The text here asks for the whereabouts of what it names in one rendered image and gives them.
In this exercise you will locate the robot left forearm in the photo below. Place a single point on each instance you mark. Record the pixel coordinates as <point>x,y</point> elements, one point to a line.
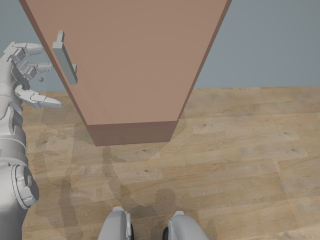
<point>12,136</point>

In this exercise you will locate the cupboard door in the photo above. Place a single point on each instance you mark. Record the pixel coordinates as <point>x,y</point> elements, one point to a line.
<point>136,59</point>

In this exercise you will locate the right robot shin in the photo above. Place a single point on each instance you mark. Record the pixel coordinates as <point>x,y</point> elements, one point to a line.
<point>176,213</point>

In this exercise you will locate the handle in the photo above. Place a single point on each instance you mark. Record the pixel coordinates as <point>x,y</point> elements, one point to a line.
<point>68,68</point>

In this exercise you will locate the left robot thigh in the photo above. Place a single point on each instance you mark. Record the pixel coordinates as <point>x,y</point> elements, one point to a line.
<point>117,226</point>

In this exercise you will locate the robot left hand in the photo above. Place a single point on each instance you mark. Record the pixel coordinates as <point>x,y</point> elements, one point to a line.
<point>11,77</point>

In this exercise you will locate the robot left upper arm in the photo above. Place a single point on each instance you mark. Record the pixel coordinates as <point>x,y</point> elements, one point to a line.
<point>18,191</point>

